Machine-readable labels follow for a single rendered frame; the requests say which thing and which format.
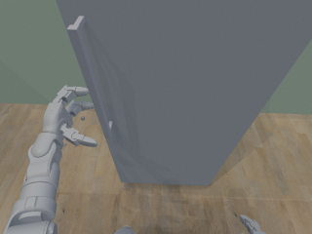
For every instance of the robot left hand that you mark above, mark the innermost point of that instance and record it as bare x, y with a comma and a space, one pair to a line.
56, 114

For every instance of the robot left upper arm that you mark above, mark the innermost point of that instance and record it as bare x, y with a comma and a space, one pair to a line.
39, 227

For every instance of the robot left shin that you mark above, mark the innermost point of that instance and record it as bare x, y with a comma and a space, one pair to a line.
126, 227

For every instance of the handle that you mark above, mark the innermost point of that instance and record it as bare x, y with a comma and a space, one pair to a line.
79, 47

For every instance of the left robot forearm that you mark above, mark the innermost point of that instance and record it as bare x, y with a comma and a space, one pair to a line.
37, 198

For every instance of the robot right hand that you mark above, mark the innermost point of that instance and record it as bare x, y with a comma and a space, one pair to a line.
251, 225

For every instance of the fridge door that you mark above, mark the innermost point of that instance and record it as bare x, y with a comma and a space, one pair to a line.
183, 80

